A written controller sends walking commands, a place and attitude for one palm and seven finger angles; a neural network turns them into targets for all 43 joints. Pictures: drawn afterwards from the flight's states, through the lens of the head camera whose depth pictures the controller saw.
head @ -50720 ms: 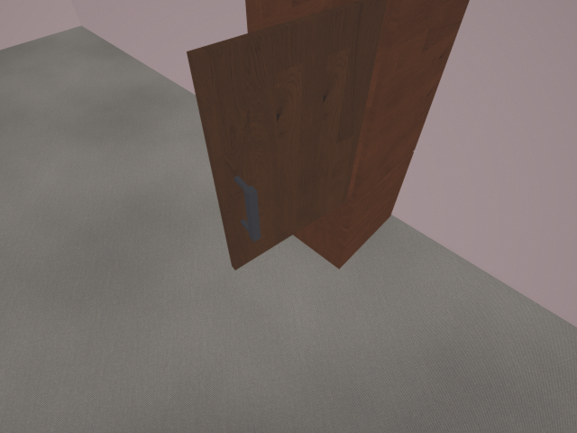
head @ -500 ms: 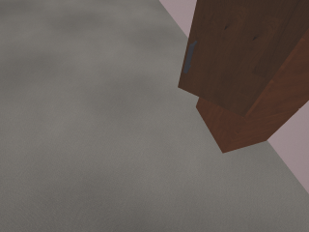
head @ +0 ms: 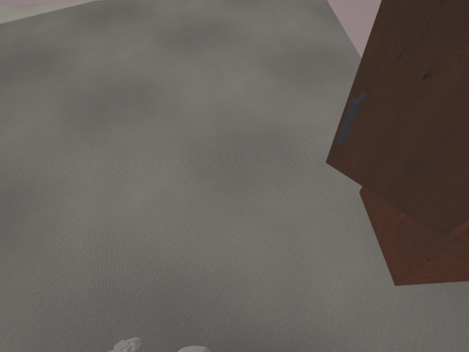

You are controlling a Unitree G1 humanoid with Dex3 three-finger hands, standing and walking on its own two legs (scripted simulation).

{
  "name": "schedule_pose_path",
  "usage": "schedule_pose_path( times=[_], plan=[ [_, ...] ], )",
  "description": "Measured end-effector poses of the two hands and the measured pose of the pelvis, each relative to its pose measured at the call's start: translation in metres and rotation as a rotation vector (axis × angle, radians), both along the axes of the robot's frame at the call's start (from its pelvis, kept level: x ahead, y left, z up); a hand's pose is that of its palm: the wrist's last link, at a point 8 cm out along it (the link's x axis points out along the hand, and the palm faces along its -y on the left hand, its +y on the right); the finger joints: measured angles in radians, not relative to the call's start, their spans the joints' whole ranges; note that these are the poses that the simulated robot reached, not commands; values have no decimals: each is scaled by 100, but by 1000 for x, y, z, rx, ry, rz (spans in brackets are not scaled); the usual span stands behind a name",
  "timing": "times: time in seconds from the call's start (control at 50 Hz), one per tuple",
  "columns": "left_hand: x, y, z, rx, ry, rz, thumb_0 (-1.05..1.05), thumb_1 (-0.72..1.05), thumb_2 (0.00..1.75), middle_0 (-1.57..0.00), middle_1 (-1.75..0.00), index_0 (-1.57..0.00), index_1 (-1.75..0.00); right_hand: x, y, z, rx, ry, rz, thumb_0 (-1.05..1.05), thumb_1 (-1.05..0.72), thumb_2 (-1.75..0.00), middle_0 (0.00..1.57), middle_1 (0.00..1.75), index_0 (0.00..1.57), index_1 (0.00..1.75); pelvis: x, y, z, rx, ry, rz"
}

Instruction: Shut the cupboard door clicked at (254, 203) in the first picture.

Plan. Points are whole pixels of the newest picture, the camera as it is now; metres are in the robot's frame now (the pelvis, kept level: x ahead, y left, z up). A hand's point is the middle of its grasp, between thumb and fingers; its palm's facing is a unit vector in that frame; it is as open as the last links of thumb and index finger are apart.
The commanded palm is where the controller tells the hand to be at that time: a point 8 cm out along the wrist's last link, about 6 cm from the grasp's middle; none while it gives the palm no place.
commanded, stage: turn to face it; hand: left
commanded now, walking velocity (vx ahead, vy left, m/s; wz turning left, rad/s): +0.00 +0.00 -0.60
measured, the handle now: (351, 120) +0.72 -0.30 -0.09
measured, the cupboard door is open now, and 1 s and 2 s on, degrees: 41 41 41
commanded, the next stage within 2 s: take the last steps up to it in 1.14 s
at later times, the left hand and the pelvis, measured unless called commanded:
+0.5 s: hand (158, 331) +0.18 +0.17 -0.17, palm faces -0.22 -0.94 -0.26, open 7.4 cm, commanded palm none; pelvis +0.05 -0.02 -0.01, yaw -17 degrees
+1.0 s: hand (186, 277) +0.28 +0.13 -0.16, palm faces -0.51 -0.84 -0.19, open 7.4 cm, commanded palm none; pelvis +0.08 +0.02 +0.00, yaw -32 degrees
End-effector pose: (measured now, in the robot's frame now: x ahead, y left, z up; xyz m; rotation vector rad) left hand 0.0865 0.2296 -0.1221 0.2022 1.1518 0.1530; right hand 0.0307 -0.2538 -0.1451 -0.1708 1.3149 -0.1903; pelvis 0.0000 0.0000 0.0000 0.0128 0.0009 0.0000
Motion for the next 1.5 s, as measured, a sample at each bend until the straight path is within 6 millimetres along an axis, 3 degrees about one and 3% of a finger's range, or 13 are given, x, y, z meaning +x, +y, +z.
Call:
schedule_pose_path(
  times=[0.12,0.18,0.24,0.3,0.36,0.54,0.62,0.7,0.88,1.06,1.24,1.38,1.5],
  plan=[
    [-52,-3,-14,-33,230,53,0,92,90,-21,-30,-20,-29,71,9,15,0,-125,22,0,-91,-90,19,30,19,30,21,-2,4,-7,20,-63],
    [-66,1,-23,-56,313,62,0,92,90,-21,-30,-20,-29,90,18,17,-8,-172,11,0,-91,-90,19,30,19,30,30,4,-1,-28,25,-99],
    [-62,5,-28,-71,351,51,1,92,90,-21,-30,-20,-29,94,26,20,-14,-178,-3,0,-91,-90,20,30,20,30,37,7,-1,-22,19,-133],
    [-40,8,-25,-66,339,16,1,91,90,-20,-30,-20,-29,87,28,21,-15,-160,-29,0,-91,-90,20,30,20,30,41,7,1,-29,13,-163],
    [-5,9,-21,-49,284,-37,1,91,90,-20,-30,-20,-29,72,24,18,-10,-128,-76,0,-91,-90,20,30,20,30,45,4,3,-35,6,-201],
    [116,-15,-11,62,41,-259,1,91,90,-20,-29,-20,-29,8,-27,-13,-21,-42,-279,0,-91,-90,20,30,20,30,52,-20,-17,-24,-5,-313],
    [141,-28,1,83,7,-326,0,91,90,-20,-29,-20,-29,-6,-40,-3,-48,-32,-330,0,-91,-90,20,30,20,30,52,-20,-9,-13,-3,-359],
    [160,-39,5,70,1,-398,0,91,90,-20,-29,-20,-29,-10,-40,10,-63,-72,-372,1,-91,-90,20,30,20,30,56,-17,-3,0,3,-407],
    [199,-46,-17,-20,0,-497,1,91,90,-21,-30,-21,-29,-19,0,18,-106,-113,-451,0,-91,-90,20,30,20,30,77,10,-11,-27,23,-498],
    [217,-58,-6,-41,38,-584,1,91,90,-20,-29,-20,-29,-61,54,28,-49,8,-543,0,-91,-90,20,30,20,30,83,17,7,-50,31,-590],
    [207,-90,-9,13,37,-680,1,91,90,-20,-29,-20,-29,-108,61,-5,27,57,-692,0,-91,-90,20,30,20,30,72,4,-8,-22,24,-667],
    [184,-85,-7,7,94,-667,1,91,90,-21,-30,-21,-29,-99,55,5,19,29,-703,1,-91,-90,20,30,20,30,77,3,1,-22,10,-679],
    [182,-69,-28,-34,156,-628,1,90,90,-21,-30,-21,-29,-71,55,11,-24,-22,-677,0,-91,-90,20,30,20,30,102,2,-6,-37,21,-692]
  ],
)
